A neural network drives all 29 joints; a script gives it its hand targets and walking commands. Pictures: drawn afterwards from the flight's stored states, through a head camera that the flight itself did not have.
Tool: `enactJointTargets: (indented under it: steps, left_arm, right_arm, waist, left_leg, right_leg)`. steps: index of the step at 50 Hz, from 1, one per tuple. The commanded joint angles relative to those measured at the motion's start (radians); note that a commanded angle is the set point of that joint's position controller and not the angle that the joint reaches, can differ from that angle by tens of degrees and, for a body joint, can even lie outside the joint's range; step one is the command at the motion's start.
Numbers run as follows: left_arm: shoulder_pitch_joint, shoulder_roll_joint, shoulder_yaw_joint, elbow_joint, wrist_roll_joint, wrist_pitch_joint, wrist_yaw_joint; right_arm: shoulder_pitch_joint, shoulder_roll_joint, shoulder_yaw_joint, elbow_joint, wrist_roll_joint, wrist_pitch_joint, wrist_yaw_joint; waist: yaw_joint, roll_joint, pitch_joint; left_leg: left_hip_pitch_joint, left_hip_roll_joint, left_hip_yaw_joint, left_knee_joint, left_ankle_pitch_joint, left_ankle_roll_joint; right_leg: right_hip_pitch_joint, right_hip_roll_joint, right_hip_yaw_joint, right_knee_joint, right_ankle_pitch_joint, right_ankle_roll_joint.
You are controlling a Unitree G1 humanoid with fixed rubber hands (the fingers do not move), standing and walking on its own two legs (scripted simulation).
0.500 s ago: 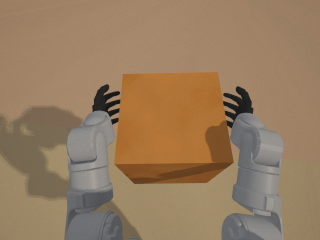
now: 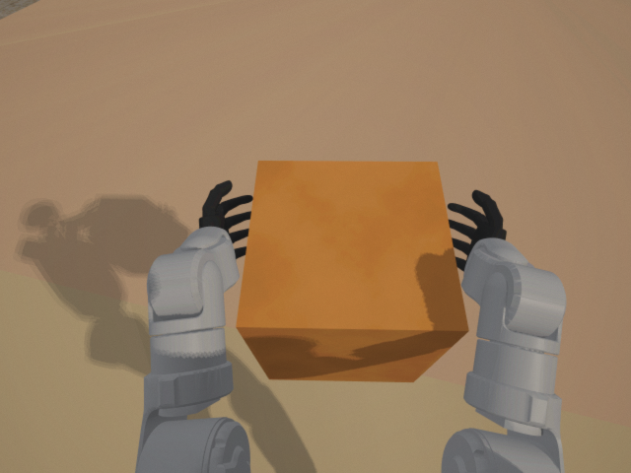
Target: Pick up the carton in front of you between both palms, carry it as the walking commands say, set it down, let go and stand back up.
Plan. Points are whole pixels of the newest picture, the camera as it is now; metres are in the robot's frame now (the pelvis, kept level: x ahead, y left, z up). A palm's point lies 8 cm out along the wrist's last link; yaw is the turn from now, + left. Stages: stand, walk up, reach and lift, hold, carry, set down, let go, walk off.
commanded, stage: carry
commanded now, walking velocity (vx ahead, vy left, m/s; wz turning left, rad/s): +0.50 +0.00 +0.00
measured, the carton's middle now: (343, 283) +0.34 +0.01 +0.05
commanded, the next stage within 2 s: none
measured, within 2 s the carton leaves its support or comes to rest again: neither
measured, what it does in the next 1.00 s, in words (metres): climbs: left foot, then right foot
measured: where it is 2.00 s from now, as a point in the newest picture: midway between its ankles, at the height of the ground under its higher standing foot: (343, 211)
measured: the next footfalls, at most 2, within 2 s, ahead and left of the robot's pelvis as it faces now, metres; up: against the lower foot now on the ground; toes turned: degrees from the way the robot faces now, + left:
left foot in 0.28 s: +0.34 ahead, +0.12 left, +0.01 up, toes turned +5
right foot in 0.70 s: +0.59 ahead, -0.09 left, +0.03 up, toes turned -6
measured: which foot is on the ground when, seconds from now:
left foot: up 0.00-0.26, down 0.28-0.74, up 0.76-1.00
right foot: down 0.00-0.30, up 0.32-0.68, down 0.70-1.00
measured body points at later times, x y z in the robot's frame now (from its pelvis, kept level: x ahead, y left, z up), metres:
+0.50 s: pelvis +0.29 +0.04 +0.03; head +0.32 +0.05 +0.48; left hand +0.66 +0.18 +0.14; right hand +0.62 -0.14 +0.15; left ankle +0.30 +0.12 -0.70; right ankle +0.28 -0.08 -0.62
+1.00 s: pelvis +0.61 +0.02 +0.06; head +0.58 +0.01 +0.51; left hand +0.86 +0.18 +0.17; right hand +0.88 -0.12 +0.17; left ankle +0.70 +0.14 -0.66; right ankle +0.55 -0.08 -0.68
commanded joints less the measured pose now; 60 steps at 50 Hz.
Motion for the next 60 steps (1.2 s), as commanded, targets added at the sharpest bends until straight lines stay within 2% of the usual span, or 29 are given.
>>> enactJointTargets:
  steps: [1, 6, 11, 13, 14, 15, 16, 17, 19, 20, 22, 27, 32, 34, 35, 36, 37, 38, 40, 42, 44, 48, 51, 54, 55, 56, 57, 58, 60]
  left_arm:
    - [-0.671, -0.738, -0.623, -0.156, -0.222, -0.039, -0.016]
    - [-0.649, -0.698, -0.654, -0.201, -0.273, -0.065, -0.020]
    - [-0.533, -0.607, -0.605, -0.155, -0.214, -0.036, 0.005]
    - [-0.509, -0.587, -0.579, -0.130, -0.180, -0.021, 0.014]
    - [-0.498, -0.580, -0.566, -0.116, -0.161, -0.012, 0.017]
    - [-0.511, -0.566, -0.549, -0.108, -0.143, -0.004, 0.020]
    - [-0.497, -0.586, -0.534, -0.107, -0.145, 0.005, 0.018]
    - [-0.552, -0.587, -0.533, -0.116, -0.150, 0.005, 0.019]
    - [-0.562, -0.649, -0.512, -0.091, -0.147, 0.004, 0.014]
    - [-0.550, -0.679, -0.509, -0.081, -0.144, 0.000, 0.008]
    - [-0.536, -0.720, -0.522, -0.091, -0.136, -0.013, -0.004]
    - [-0.419, -0.747, -0.588, -0.176, -0.122, -0.025, -0.010]
    - [-0.239, -0.713, -0.681, -0.345, -0.177, 0.015, -0.031]
    - [-0.158, -0.685, -0.710, -0.403, -0.198, 0.043, -0.034]
    - [-0.099, -0.683, -0.713, -0.411, -0.205, 0.058, -0.034]
    - [-0.064, -0.663, -0.703, -0.430, -0.194, 0.068, -0.031]
    - [-0.018, -0.666, -0.693, -0.444, -0.197, 0.080, -0.031]
    - [-0.003, -0.682, -0.704, -0.491, -0.207, 0.094, -0.037]
    - [0.013, -0.743, -0.746, -0.562, -0.235, 0.103, -0.052]
    - [-0.001, -0.772, -0.778, -0.612, -0.267, 0.108, -0.071]
    - [0.043, -0.754, -0.785, -0.612, -0.274, 0.112, -0.087]
    - [0.129, -0.673, -0.767, -0.568, -0.250, 0.114, -0.095]
    - [0.112, -0.608, -0.743, -0.524, -0.220, 0.107, -0.078]
    - [0.080, -0.553, -0.705, -0.439, -0.177, 0.099, -0.047]
    - [0.069, -0.540, -0.692, -0.413, -0.163, 0.097, -0.037]
    - [0.041, -0.525, -0.685, -0.407, -0.158, 0.097, -0.029]
    - [0.015, -0.540, -0.693, -0.398, -0.168, 0.091, -0.027]
    - [0.003, -0.580, -0.702, -0.373, -0.172, 0.078, -0.029]
    - [0.017, -0.661, -0.692, -0.334, -0.158, 0.044, -0.039]
  right_arm:
    - [-0.627, 0.733, 0.553, -0.068, 0.137, -0.033, 0.005]
    - [-0.596, 0.681, 0.576, -0.108, 0.132, -0.061, -0.008]
    - [-0.550, 0.613, 0.578, -0.105, 0.143, -0.034, -0.015]
    - [-0.541, 0.613, 0.574, -0.077, 0.153, -0.020, -0.010]
    - [-0.524, 0.606, 0.565, -0.048, 0.155, -0.015, -0.009]
    - [-0.503, 0.601, 0.557, -0.031, 0.150, -0.010, -0.009]
    - [-0.530, 0.581, 0.554, -0.024, 0.146, -0.011, -0.015]
    - [-0.528, 0.619, 0.561, -0.022, 0.153, -0.006, -0.013]
    - [-0.590, 0.702, 0.619, -0.077, 0.191, -0.008, 0.005]
    - [-0.626, 0.735, 0.651, -0.112, 0.210, -0.014, 0.016]
    - [-0.676, 0.795, 0.696, -0.164, 0.257, -0.029, 0.039]
    - [-0.523, 0.803, 0.734, -0.222, 0.270, -0.030, 0.068]
    - [-0.253, 0.743, 0.734, -0.324, 0.219, 0.017, 0.068]
    - [-0.124, 0.730, 0.729, -0.357, 0.205, 0.047, 0.063]
    - [-0.088, 0.695, 0.723, -0.386, 0.197, 0.063, 0.057]
    - [-0.082, 0.676, 0.729, -0.439, 0.200, 0.083, 0.054]
    - [-0.083, 0.667, 0.733, -0.489, 0.209, 0.099, 0.055]
    - [-0.073, 0.694, 0.744, -0.505, 0.216, 0.107, 0.057]
    - [-0.018, 0.737, 0.746, -0.534, 0.224, 0.113, 0.069]
    - [0.040, 0.781, 0.753, -0.530, 0.215, 0.112, 0.077]
    - [0.086, 0.782, 0.757, -0.517, 0.193, 0.109, 0.077]
    - [0.151, 0.731, 0.758, -0.489, 0.161, 0.104, 0.065]
    - [0.122, 0.670, 0.745, -0.457, 0.154, 0.099, 0.054]
    - [0.098, 0.602, 0.715, -0.385, 0.148, 0.093, 0.038]
    - [0.092, 0.580, 0.699, -0.352, 0.146, 0.087, 0.032]
    - [0.086, 0.569, 0.683, -0.314, 0.142, 0.078, 0.025]
    - [0.077, 0.591, 0.681, -0.302, 0.146, 0.068, 0.024]
    - [0.059, 0.629, 0.689, -0.301, 0.152, 0.058, 0.029]
    - [-0.005, 0.719, 0.734, -0.309, 0.177, 0.028, 0.050]
  waist:
    - [-0.003, -0.049, -0.417]
    - [-0.004, -0.129, -0.389]
    - [-0.014, -0.172, -0.331]
    - [-0.069, -0.163, -0.355]
    - [-0.110, -0.108, -0.418]
    - [-0.172, 0.009, -0.487]
    - [-0.157, 0.307, -0.508]
    - [-0.155, 0.276, -0.463]
    - [-0.155, 0.034, -0.427]
    - [-0.151, -0.002, -0.409]
    - [-0.125, 0.060, -0.413]
    - [-0.122, 0.112, -0.367]
    - [-0.088, 0.157, -0.298]
    - [-0.069, 0.134, -0.358]
    - [-0.046, 0.108, -0.421]
    - [-0.020, -0.120, -0.522]
    - [-0.006, -0.329, -0.473]
    - [-0.014, -0.226, -0.431]
    - [-0.025, -0.016, -0.359]
    - [-0.050, -0.052, -0.317]
    - [-0.050, -0.131, -0.292]
    - [-0.049, -0.181, -0.231]
    - [-0.049, -0.164, -0.173]
    - [-0.070, -0.113, -0.169]
    - [-0.086, 0.005, -0.169]
    - [-0.101, 0.248, -0.204]
    - [-0.102, 0.296, -0.203]
    - [-0.096, 0.198, -0.210]
    - [-0.091, 0.041, -0.258]
  left_leg:
    - [-0.353, 0.055, -0.056, 0.032, 0.052, 0.020]
    - [-0.310, 0.057, 0.014, -0.259, 0.123, -0.004]
    - [-0.093, -0.002, 0.137, -0.589, 0.254, 0.006]
    - [0.122, -0.058, 0.211, -0.707, 0.296, 0.025]
    - [0.337, -0.060, 0.204, -0.722, 0.275, 0.041]
    - [0.538, 0.107, -0.052, -0.757, 0.113, 0.076]
    - [0.703, 0.336, -0.580, -0.883, 0.142, 0.216]
    - [0.738, 0.362, -0.681, -0.908, 0.259, 0.261]
    - [0.670, 0.337, -0.496, -0.824, 0.504, 0.243]
    - [0.615, 0.317, -0.421, -0.833, 0.517, 0.212]
    - [0.574, 0.295, -0.336, -0.874, 0.444, 0.168]
    - [0.569, 0.260, -0.160, -0.948, 0.498, 0.168]
    - [0.530, 0.212, 0.013, -0.925, 0.749, 0.078]
    - [0.465, 0.183, 0.120, -0.731, 0.932, 0.027]
    - [0.342, 0.164, 0.155, -0.592, 0.863, -0.009]
    - [0.080, 0.085, 0.165, -0.309, 0.611, -0.060]
    - [-0.213, -0.047, 0.122, -0.087, 0.108, -0.069]
    - [-0.293, -0.007, 0.013, 0.059, -0.013, -0.039]
    - [-0.256, 0.069, -0.025, -0.009, 0.033, -0.016]
    - [-0.182, 0.089, -0.014, -0.239, 0.063, -0.017]
    - [-0.122, 0.062, 0.037, -0.426, 0.066, -0.034]
    - [-0.002, 0.032, 0.132, -0.702, 0.261, -0.044]
    - [0.076, 0.032, 0.178, -0.778, 0.357, -0.041]
    - [0.307, 0.028, 0.206, -0.791, 0.275, -0.021]
    - [0.416, 0.145, -0.001, -0.878, 0.135, 0.025]
    - [0.549, 0.339, -0.395, -1.001, 0.028, 0.140]
    - [0.607, 0.422, -0.554, -1.029, 0.138, 0.205]
    - [0.572, 0.419, -0.509, -1.006, 0.267, 0.207]
    - [0.534, 0.385, -0.366, -1.005, 0.250, 0.163]
  right_leg:
    - [0.601, -0.296, 0.486, -0.223, 0.245, -0.149]
    - [0.536, -0.267, 0.323, -0.267, 0.252, -0.156]
    - [0.464, -0.217, 0.168, -0.246, 0.411, -0.076]
    - [0.414, -0.195, 0.085, -0.096, 0.573, -0.028]
    - [0.336, -0.159, 0.027, 0.064, 0.619, 0.012]
    - [0.177, -0.129, 0.017, 0.301, 0.365, 0.056]
    - [-0.146, 0.033, 0.048, 0.546, -0.041, 0.091]
    - [-0.308, 0.045, 0.137, 0.708, -0.208, 0.070]
    - [-0.360, -0.025, 0.163, 0.762, -0.162, 0.042]
    - [-0.345, -0.051, 0.174, 0.698, -0.122, 0.040]
    - [-0.299, -0.069, 0.163, 0.595, -0.080, 0.045]
    - [-0.260, -0.074, 0.084, 0.270, -0.016, 0.080]
    - [-0.021, 0.001, -0.072, -0.084, 0.128, 0.076]
    - [0.249, 0.039, -0.125, -0.175, 0.177, 0.047]
    - [0.464, 0.001, -0.059, -0.157, 0.121, 0.014]
    - [0.708, -0.237, 0.348, -0.205, -0.005, -0.104]
    - [0.808, -0.377, 0.705, -0.343, 0.089, -0.204]
    - [0.776, -0.402, 0.678, -0.319, 0.276, -0.223]
    - [0.591, -0.362, 0.544, -0.320, 0.382, -0.172]
    - [0.500, -0.312, 0.385, -0.367, 0.249, -0.089]
    - [0.454, -0.282, 0.298, -0.410, 0.189, -0.088]
    - [0.394, -0.258, 0.175, -0.424, 0.192, -0.062]
    - [0.343, -0.243, 0.133, -0.399, 0.100, -0.031]
    - [0.219, -0.189, 0.051, -0.197, 0.097, 0.012]
    - [0.087, -0.119, -0.031, 0.014, 0.138, 0.059]
    - [-0.127, -0.033, -0.032, 0.278, -0.053, 0.092]
    - [-0.277, -0.016, 0.052, 0.440, -0.226, 0.078]
    - [-0.288, -0.064, 0.118, 0.532, -0.226, 0.061]
    - [-0.277, -0.123, 0.147, 0.529, -0.102, 0.054]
